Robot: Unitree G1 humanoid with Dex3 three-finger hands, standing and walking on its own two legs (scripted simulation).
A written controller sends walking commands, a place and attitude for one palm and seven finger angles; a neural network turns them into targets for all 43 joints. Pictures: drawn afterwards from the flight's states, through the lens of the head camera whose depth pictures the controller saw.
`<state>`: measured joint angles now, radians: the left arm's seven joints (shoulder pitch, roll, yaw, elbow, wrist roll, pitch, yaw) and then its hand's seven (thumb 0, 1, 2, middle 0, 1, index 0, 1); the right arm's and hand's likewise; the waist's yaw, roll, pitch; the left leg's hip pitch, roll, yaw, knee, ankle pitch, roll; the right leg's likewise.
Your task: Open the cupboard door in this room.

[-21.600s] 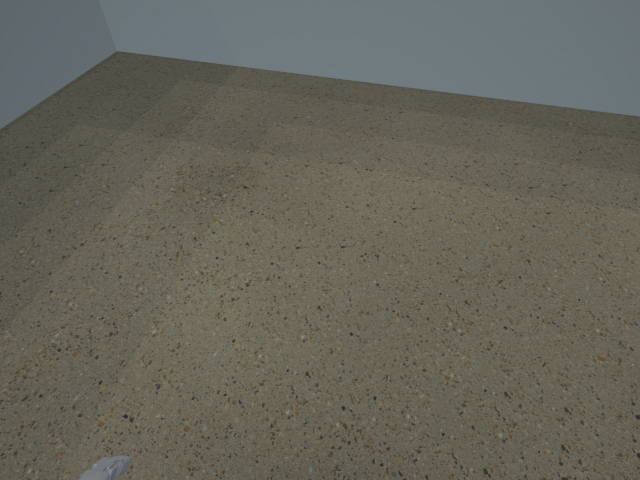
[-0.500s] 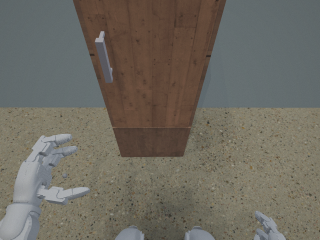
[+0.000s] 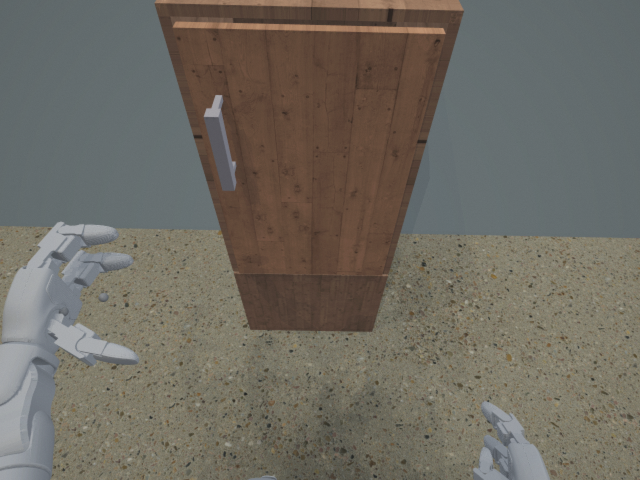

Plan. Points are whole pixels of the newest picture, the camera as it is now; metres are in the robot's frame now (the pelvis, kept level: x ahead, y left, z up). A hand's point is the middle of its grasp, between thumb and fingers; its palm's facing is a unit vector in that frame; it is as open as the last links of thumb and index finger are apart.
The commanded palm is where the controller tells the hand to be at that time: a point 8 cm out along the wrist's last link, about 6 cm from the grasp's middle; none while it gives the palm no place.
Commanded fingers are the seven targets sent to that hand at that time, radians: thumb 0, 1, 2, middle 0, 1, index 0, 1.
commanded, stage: raise the hand with hooked fingers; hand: left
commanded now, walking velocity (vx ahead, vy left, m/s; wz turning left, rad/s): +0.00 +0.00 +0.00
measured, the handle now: (223, 144) +0.58 +0.21 +0.07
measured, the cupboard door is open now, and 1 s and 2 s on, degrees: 0 0 0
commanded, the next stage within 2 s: move the hooked fingers beside the handle in 0.54 s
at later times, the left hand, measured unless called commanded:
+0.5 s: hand (117, 293) +0.29 +0.26 +0.09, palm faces +0.08 -1.00 -0.05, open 14.0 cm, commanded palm +0.26 +0.31 +0.08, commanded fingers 0.00 -0.50 0.30 -0.30 -1.20 -0.30 -1.20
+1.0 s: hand (132, 251) +0.35 +0.26 +0.09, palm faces +0.08 -1.00 -0.03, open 14.0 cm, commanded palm +0.32 +0.31 +0.08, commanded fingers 0.00 -0.50 0.30 -0.30 -1.20 -0.30 -1.20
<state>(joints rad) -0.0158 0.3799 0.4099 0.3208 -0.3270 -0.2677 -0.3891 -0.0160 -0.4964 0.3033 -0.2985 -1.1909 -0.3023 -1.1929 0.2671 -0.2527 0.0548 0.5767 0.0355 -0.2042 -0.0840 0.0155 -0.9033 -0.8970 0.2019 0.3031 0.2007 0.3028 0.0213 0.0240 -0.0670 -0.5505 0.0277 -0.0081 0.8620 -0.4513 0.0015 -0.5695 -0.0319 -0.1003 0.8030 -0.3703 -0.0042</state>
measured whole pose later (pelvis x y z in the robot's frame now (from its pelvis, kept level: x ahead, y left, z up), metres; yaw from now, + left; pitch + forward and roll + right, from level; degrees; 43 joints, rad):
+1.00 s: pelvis -0.01 -0.01 +0.00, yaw -1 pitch +9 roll -1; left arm -0.32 0.44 0.45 0.66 -0.28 -0.29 -0.42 -0.02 -0.50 0.30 -0.30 -1.20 -0.30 -1.20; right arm 0.29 -0.27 0.05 0.59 0.04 -0.14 -0.09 0.01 -0.90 -0.90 0.20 0.30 0.20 0.30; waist -0.02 0.01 -0.05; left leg -0.58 0.04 0.01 0.84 -0.42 -0.01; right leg -0.61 -0.02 -0.08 0.79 -0.34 -0.01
